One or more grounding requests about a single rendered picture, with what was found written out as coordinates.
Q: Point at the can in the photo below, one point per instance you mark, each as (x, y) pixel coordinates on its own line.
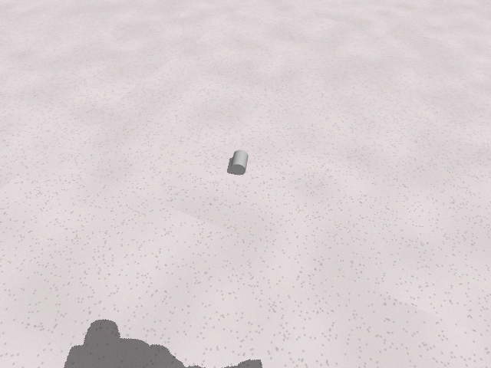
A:
(239, 162)

